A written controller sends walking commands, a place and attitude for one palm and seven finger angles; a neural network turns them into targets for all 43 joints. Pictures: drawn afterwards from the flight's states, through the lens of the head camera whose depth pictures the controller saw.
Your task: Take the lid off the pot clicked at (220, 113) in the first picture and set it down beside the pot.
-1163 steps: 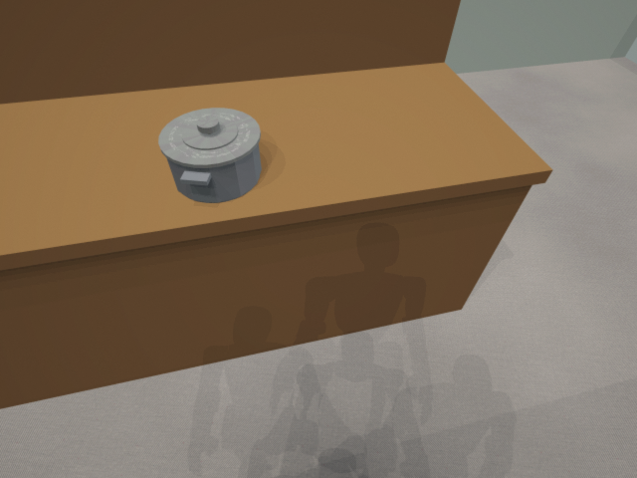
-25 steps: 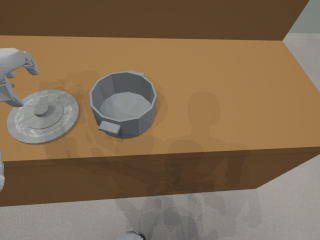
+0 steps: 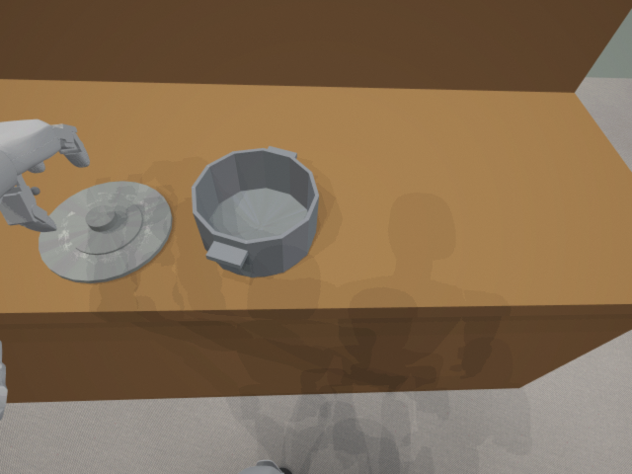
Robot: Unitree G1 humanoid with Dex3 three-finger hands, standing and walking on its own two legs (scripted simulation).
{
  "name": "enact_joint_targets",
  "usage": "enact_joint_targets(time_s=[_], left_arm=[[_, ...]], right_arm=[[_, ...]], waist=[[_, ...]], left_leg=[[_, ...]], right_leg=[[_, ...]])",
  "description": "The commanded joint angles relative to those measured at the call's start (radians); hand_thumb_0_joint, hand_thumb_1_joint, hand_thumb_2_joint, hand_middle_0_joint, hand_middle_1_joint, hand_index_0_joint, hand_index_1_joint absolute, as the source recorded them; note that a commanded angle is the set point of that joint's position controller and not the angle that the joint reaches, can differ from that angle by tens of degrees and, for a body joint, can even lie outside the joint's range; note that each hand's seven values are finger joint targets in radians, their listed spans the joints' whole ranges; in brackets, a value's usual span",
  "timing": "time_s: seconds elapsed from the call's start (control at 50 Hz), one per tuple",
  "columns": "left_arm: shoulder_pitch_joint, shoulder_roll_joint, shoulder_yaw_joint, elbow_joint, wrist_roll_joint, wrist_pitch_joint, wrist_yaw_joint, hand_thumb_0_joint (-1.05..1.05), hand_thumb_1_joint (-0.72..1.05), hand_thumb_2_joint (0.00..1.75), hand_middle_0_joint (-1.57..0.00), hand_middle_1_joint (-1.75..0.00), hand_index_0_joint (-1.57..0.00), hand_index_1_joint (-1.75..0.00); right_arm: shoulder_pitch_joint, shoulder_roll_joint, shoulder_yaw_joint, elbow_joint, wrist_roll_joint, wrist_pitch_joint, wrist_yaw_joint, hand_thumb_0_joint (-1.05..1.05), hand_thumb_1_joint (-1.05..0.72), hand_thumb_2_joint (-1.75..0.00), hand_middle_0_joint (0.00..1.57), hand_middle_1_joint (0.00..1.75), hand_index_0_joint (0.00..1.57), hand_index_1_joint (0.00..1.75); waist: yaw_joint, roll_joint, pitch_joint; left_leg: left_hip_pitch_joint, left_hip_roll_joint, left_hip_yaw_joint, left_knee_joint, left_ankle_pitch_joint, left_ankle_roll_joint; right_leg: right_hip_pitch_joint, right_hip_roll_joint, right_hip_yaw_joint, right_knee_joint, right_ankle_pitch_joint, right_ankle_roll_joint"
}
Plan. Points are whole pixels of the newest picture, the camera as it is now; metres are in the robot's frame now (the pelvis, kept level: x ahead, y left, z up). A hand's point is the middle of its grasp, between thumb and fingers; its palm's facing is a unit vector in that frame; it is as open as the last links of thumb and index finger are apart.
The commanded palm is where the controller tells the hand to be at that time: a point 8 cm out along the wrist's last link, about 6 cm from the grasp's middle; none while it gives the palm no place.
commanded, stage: draw the hand back to the body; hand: left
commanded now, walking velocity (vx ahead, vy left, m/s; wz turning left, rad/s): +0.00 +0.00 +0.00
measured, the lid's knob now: (101, 218) +0.49 +0.35 -0.04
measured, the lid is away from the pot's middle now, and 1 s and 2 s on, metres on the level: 0.25 0.25 0.25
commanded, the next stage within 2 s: step back with the hand held close in 1.92 s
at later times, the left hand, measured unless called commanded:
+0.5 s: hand (80, 167) +0.41 +0.27 +0.16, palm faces +0.41 -0.87 -0.28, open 10.7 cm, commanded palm +0.34 +0.30 +0.18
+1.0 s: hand (102, 220) +0.33 +0.22 +0.17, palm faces +0.49 -0.82 -0.31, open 8.4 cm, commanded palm +0.27 +0.25 +0.19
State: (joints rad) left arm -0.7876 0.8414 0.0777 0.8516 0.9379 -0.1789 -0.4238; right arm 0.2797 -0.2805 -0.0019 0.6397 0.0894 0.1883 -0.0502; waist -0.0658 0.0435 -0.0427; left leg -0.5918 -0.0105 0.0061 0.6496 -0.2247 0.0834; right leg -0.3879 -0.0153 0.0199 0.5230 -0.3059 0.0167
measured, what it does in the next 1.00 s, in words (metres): shifts its weight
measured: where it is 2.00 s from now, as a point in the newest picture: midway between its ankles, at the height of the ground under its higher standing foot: outside the picture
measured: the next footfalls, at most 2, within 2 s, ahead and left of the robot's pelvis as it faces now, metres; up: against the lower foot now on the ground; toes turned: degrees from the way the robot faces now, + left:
none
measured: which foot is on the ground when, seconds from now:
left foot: down 0.00-1.00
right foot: down 0.00-1.00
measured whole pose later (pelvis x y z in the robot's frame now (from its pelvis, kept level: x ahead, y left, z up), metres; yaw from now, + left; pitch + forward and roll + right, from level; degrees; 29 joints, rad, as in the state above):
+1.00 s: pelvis +0.04 -0.08 +0.02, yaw +0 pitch -2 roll +0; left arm -0.04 0.41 0.39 0.16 -0.07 -0.10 0.09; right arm 0.18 -0.27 0.00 0.67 0.05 -0.06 -0.06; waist 0.02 0.07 0.02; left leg -0.20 0.05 -0.01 0.46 -0.22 -0.02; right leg -0.03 0.04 0.02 0.39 -0.31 -0.03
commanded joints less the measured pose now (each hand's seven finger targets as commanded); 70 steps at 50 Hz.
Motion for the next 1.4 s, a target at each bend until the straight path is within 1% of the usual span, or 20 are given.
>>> enact_joint_targets(time_s=[0.0,0.08,0.12,0.14,0.16,0.2,0.24,0.32,0.4,0.48,0.52,0.62,0.68,0.8,0.86,0.98,1.04,1.16,1.22,1.38], left_arm=[[-0.369,0.313,0.090,-0.265,-0.039,0.009,0.043,0.00,-0.04,0.71,-0.38,-0.81,-0.38,-0.81],[-0.329,0.295,0.090,-0.240,-0.052,0.026,0.043,0.00,-0.04,0.71,-0.38,-0.81,-0.38,-0.81],[-0.371,0.283,0.067,-0.326,-0.051,0.023,0.046,0.00,-0.04,0.71,-0.38,-0.81,-0.38,-0.81],[-0.444,-0.047,0.123,-0.343,-0.653,-0.012,0.205,0.00,-0.04,0.71,-0.38,-0.81,-0.38,-0.81],[-0.352,-0.033,0.115,-0.318,-0.711,-0.010,0.291,0.00,-0.04,0.71,-0.38,-0.81,-0.38,-0.81],[-0.292,-0.009,0.195,-0.301,-0.834,-0.003,0.394,0.00,-0.04,0.71,-0.38,-0.81,-0.38,-0.81],[-0.284,0.039,0.271,-0.338,-0.881,-0.006,0.452,0.00,-0.04,0.71,-0.38,-0.81,-0.38,-0.81],[-0.212,0.050,0.337,-0.485,-0.908,-0.029,0.514,0.00,0.05,0.73,-0.36,-0.76,-0.36,-0.76],[0.000,-0.034,0.341,-0.519,-0.946,-0.015,0.526,0.00,0.14,0.75,-0.34,-0.71,-0.34,-0.71],[0.102,-0.041,0.368,-0.604,-0.957,-0.010,0.531,0.00,0.24,0.77,-0.32,-0.66,-0.32,-0.66],[0.122,-0.047,0.369,-0.689,-0.958,-0.012,0.532,0.00,0.29,0.78,-0.31,-0.63,-0.31,-0.63],[0.243,-0.085,0.369,-0.715,-0.976,0.013,0.532,0.00,0.40,0.80,-0.29,-0.57,-0.29,-0.57],[0.256,-0.076,0.383,-0.825,-0.982,0.007,0.537,0.00,0.48,0.82,-0.28,-0.53,-0.28,-0.53],[0.427,-0.113,0.402,-0.801,-1.006,0.030,0.535,0.00,0.62,0.84,-0.25,-0.45,-0.25,-0.45],[0.415,-0.109,0.404,-0.915,-1.012,0.013,0.531,0.00,0.69,0.86,-0.24,-0.41,-0.24,-0.41],[0.570,-0.146,0.423,-0.934,-1.029,0.017,0.523,0.00,0.83,0.89,-0.21,-0.34,-0.21,-0.34],[0.562,-0.171,0.396,-1.032,-1.030,0.003,0.519,0.00,0.90,0.90,-0.20,-0.30,-0.20,-0.30],[0.699,-0.209,0.402,-1.067,-1.041,0.008,0.520,0.00,0.90,0.90,-0.20,-0.30,-0.20,-0.30],[0.730,-0.217,0.395,-1.176,-1.039,-0.005,0.519,0.00,0.90,0.90,-0.20,-0.30,-0.20,-0.30],[0.918,-0.272,0.374,-1.265,-1.039,-0.006,0.514,0.00,0.90,0.90,-0.20,-0.30,-0.20,-0.30]], right_arm=[[-0.009,-0.170,-0.058,-0.116,0.004,-0.025,-0.001,0.00,-0.90,-0.90,0.20,0.30,0.20,0.30],[-0.034,-0.168,-0.050,-0.120,0.006,-0.018,0.000,0.00,-0.90,-0.90,0.20,0.30,0.20,0.30],[-0.058,-0.164,-0.050,-0.136,0.005,-0.027,0.001,0.00,-0.90,-0.90,0.20,0.30,0.20,0.30],[0.042,-0.088,-0.028,-0.195,0.015,-0.087,-0.019,0.00,-0.90,-0.90,0.20,0.30,0.20,0.30],[-0.010,-0.119,-0.008,-0.174,0.007,-0.119,-0.033,0.00,-0.90,-0.90,0.20,0.30,0.20,0.30],[-0.033,-0.139,-0.002,-0.157,-0.003,-0.163,-0.051,0.00,-0.90,-0.90,0.20,0.30,0.20,0.30],[-0.034,-0.154,-0.004,-0.132,-0.015,-0.193,-0.049,0.00,-0.90,-0.90,0.20,0.30,0.20,0.30],[-0.056,-0.147,-0.005,-0.118,-0.032,-0.253,-0.029,0.00,-0.90,-0.90,0.20,0.30,0.20,0.30],[-0.075,-0.139,-0.014,-0.122,-0.033,-0.276,-0.009,0.00,-0.90,-0.90,0.20,0.30,0.20,0.30],[-0.080,-0.142,-0.026,-0.122,-0.035,-0.288,-0.003,0.00,-0.90,-0.90,0.20,0.30,0.20,0.30],[-0.092,-0.140,-0.031,-0.123,-0.035,-0.294,-0.002,0.00,-0.90,-0.90,0.20,0.30,0.20,0.30],[-0.104,-0.137,-0.038,-0.113,-0.029,-0.286,-0.006,0.00,-0.90,-0.90,0.20,0.30,0.20,0.30],[-0.124,-0.131,-0.037,-0.114,-0.028,-0.296,-0.008,0.00,-0.90,-0.90,0.20,0.30,0.20,0.30],[-0.159,-0.120,-0.038,-0.105,-0.031,-0.293,-0.014,0.00,-0.90,-0.90,0.20,0.30,0.20,0.30],[-0.186,-0.108,-0.033,-0.118,-0.031,-0.302,-0.016,0.00,-0.90,-0.90,0.20,0.30,0.20,0.30],[-0.212,-0.099,-0.033,-0.121,-0.038,-0.306,-0.016,0.00,-0.90,-0.90,0.20,0.30,0.20,0.30],[-0.226,-0.091,-0.031,-0.129,-0.041,-0.314,-0.018,0.00,-0.90,-0.90,0.20,0.30,0.20,0.30],[-0.236,-0.083,-0.032,-0.133,-0.044,-0.317,-0.021,0.00,-0.90,-0.90,0.20,0.30,0.20,0.30],[-0.250,-0.077,-0.029,-0.142,-0.048,-0.325,-0.021,0.00,-0.90,-0.90,0.20,0.30,0.20,0.30],[-0.260,-0.068,-0.027,-0.156,-0.056,-0.325,-0.019,0.00,-0.90,-0.90,0.20,0.30,0.20,0.30]], waist=[[0.009,0.124,-0.368],[0.015,0.069,-0.313],[0.014,0.122,-0.325],[-0.045,0.137,-0.246],[-0.015,0.080,-0.218],[0.004,0.004,-0.243],[0.015,0.029,-0.250],[0.036,0.175,-0.254],[0.048,0.125,-0.203],[0.051,0.083,-0.213],[0.051,0.123,-0.217],[0.052,0.042,-0.174],[0.059,0.080,-0.211],[0.071,-0.039,-0.126],[0.077,0.028,-0.150],[0.087,-0.049,-0.099],[0.084,0.029,-0.104],[0.092,-0.037,-0.075],[0.096,0.028,-0.094],[0.109,0.001,-0.067]], left_leg=[[0.555,0.017,-0.071,-0.093,0.209,0.005],[0.508,0.011,-0.067,-0.119,0.131,0.008],[0.532,0.015,-0.075,-0.132,0.113,0.004],[0.696,0.083,-0.129,-0.192,-0.120,-0.035],[0.700,0.108,-0.192,-0.248,-0.243,-0.044],[0.632,0.097,-0.163,-0.269,-0.212,-0.042],[0.606,0.092,-0.130,-0.268,-0.144,-0.051],[0.637,0.086,-0.111,-0.264,-0.007,-0.072],[0.605,0.080,-0.082,-0.262,0.046,-0.072],[0.608,0.071,-0.044,-0.237,0.151,-0.064],[0.617,0.065,-0.031,-0.217,0.210,-0.062],[0.593,0.047,0.002,-0.210,0.217,-0.048],[0.637,0.037,0.011,-0.201,0.254,-0.042],[0.584,0.021,0.052,-0.184,0.246,-0.028],[0.620,0.017,0.054,-0.188,0.259,-0.029],[0.604,0.017,0.066,-0.182,0.261,-0.027],[0.632,0.016,0.067,-0.187,0.267,-0.028],[0.625,0.022,0.063,-0.198,0.257,-0.029],[0.654,0.021,0.063,-0.199,0.283,-0.030],[0.641,0.028,0.057,-0.212,0.276,-0.033]], right_leg=[[-0.147,0.077,-0.102,-0.088,0.101,-0.064],[-0.124,0.077,-0.101,-0.104,0.083,-0.063],[-0.119,0.068,-0.095,-0.107,0.073,-0.069],[-0.151,0.054,-0.087,-0.117,0.020,-0.091],[-0.142,0.049,-0.071,-0.119,-0.019,-0.088],[-0.049,0.036,-0.038,-0.156,0.020,-0.079],[0.008,0.032,-0.029,-0.174,0.058,-0.073],[0.087,0.029,-0.035,-0.181,0.142,-0.078],[0.123,0.037,-0.048,-0.182,0.182,-0.070],[0.159,0.040,-0.051,-0.178,0.255,-0.064],[0.168,0.037,-0.050,-0.173,0.293,-0.064],[0.186,0.043,-0.052,-0.182,0.324,-0.055],[0.204,0.043,-0.049,-0.181,0.364,-0.053],[0.221,0.032,-0.043,-0.191,0.444,-0.033],[0.240,0.026,-0.038,-0.197,0.461,-0.033],[0.243,0.019,-0.034,-0.202,0.520,-0.020],[0.236,0.020,-0.033,-0.209,0.510,-0.024],[0.235,0.017,-0.038,-0.215,0.490,-0.021],[0.247,0.017,-0.037,-0.217,0.503,-0.026],[0.245,0.019,-0.048,-0.221,0.469,-0.028]])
